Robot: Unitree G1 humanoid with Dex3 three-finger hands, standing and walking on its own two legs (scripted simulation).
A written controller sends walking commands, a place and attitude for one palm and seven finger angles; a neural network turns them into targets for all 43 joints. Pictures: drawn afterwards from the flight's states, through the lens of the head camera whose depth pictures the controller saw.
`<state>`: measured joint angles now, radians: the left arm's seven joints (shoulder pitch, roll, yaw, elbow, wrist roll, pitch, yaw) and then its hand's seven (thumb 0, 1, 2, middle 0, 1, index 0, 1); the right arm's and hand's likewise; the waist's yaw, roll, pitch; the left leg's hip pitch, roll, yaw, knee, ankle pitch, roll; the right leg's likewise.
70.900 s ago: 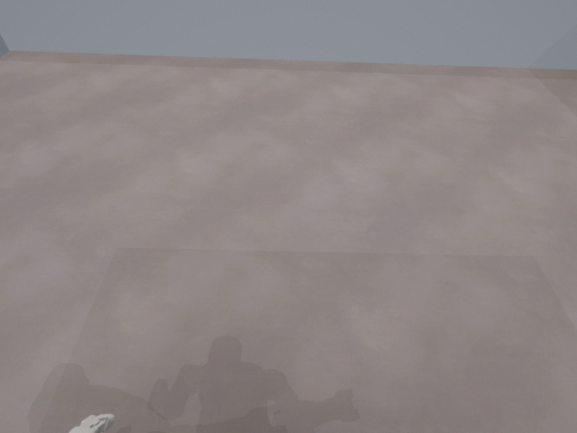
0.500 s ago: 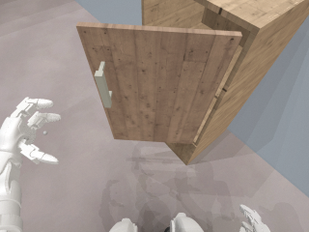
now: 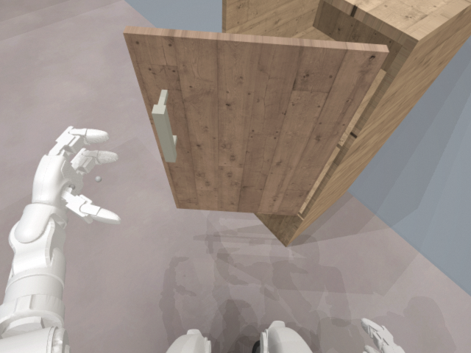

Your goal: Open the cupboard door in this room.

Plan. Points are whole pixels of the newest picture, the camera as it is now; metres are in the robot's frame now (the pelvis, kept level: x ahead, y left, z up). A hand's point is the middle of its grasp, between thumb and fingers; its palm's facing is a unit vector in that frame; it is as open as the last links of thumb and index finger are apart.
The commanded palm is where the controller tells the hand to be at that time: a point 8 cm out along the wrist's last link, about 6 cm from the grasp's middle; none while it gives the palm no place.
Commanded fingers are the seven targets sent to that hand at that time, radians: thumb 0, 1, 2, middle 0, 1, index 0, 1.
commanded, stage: move the hooked fingers beside the handle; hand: left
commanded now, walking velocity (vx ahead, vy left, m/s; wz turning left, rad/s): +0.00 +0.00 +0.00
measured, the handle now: (167, 128) +0.50 +0.14 +0.04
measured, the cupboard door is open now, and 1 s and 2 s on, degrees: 47 47 47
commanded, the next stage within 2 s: slide the fingers in behind the handle in 1.44 s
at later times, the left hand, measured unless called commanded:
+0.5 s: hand (121, 156) +0.43 +0.21 +0.04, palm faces -0.03 -1.00 -0.01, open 14.0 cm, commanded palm +0.42 +0.26 +0.05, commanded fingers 0.00 -0.50 0.30 -0.30 -1.20 -0.30 -1.20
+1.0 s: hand (122, 150) +0.45 +0.21 +0.04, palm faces -0.01 -1.00 -0.02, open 14.0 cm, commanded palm +0.42 +0.25 +0.05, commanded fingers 0.00 -0.50 0.30 -0.30 -1.20 -0.30 -1.20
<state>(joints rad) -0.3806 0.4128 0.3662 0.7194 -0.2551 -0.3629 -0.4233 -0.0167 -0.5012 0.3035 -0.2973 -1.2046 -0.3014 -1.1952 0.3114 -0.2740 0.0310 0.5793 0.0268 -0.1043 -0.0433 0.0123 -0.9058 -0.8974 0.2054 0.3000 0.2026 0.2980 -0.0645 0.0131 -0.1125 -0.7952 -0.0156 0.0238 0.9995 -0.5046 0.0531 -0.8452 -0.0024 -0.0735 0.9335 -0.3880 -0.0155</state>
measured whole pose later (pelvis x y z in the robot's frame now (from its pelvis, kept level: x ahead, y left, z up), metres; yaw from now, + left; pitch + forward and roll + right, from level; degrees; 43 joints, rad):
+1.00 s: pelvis +0.00 +0.00 -0.01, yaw -1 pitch +20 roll -2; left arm -0.64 0.47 0.41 1.01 -0.17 -0.45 -0.35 -0.02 -0.50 0.30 -0.30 -1.20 -0.30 -1.20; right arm 0.36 -0.27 0.03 0.60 0.01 0.05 -0.02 0.01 -0.91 -0.90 0.20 0.30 0.20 0.30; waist -0.12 0.01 -0.11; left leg -0.89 0.01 0.03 1.05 -0.52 0.05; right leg -0.94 0.02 -0.07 0.98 -0.39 -0.02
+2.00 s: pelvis -0.01 +0.00 -0.01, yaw -1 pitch +20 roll -2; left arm -0.66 0.37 0.32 1.01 -0.14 -0.45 -0.23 -0.02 -0.50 0.30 -0.30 -1.20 -0.30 -1.20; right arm 0.35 -0.26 0.03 0.60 0.01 0.05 0.00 0.01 -0.91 -0.90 0.20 0.30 0.20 0.30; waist -0.12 0.01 -0.12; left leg -0.88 0.00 0.04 1.05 -0.52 0.05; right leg -0.94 0.01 -0.06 0.99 -0.40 -0.02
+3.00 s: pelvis -0.01 -0.01 -0.01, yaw -1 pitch +19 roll -1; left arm -0.62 0.25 0.21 0.92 -0.11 -0.47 -0.08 -0.02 -0.50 0.30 -0.29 -1.20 -0.29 -1.19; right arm 0.33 -0.25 0.01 0.61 0.00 0.03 0.02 0.01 -0.91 -0.90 0.20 0.30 0.20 0.30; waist -0.11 0.02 -0.13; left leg -0.86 -0.01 0.04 1.04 -0.51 0.04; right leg -0.93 0.00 -0.06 1.00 -0.40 -0.03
